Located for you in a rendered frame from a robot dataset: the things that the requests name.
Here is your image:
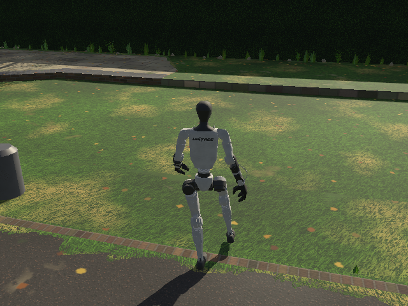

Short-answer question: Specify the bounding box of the robot left upper arm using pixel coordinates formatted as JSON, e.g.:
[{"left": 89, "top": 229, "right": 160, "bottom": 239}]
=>
[{"left": 174, "top": 128, "right": 191, "bottom": 162}]

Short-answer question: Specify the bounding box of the robot left hand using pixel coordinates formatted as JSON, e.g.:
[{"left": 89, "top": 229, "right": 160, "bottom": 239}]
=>
[{"left": 175, "top": 163, "right": 189, "bottom": 175}]

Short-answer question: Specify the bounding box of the robot right foot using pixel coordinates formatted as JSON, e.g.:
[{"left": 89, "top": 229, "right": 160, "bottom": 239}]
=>
[{"left": 226, "top": 230, "right": 235, "bottom": 244}]

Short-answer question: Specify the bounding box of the right robot forearm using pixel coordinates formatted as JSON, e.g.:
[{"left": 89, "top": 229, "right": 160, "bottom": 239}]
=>
[{"left": 229, "top": 155, "right": 245, "bottom": 186}]

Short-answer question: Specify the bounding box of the robot right hand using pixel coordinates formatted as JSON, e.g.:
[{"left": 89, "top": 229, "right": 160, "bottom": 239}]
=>
[{"left": 233, "top": 184, "right": 247, "bottom": 202}]

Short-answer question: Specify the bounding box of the robot foot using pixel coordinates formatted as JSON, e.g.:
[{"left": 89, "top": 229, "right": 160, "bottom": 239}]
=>
[
  {"left": 196, "top": 252, "right": 207, "bottom": 270},
  {"left": 226, "top": 230, "right": 235, "bottom": 244}
]

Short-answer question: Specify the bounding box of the robot left foot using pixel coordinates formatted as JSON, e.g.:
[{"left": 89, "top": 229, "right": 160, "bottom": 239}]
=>
[{"left": 196, "top": 252, "right": 207, "bottom": 270}]

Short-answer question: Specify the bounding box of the left robot forearm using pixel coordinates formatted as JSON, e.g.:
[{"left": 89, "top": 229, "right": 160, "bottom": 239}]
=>
[{"left": 173, "top": 153, "right": 182, "bottom": 168}]

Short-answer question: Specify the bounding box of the robot right upper arm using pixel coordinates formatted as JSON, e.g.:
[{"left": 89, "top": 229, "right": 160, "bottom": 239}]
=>
[{"left": 217, "top": 128, "right": 235, "bottom": 165}]

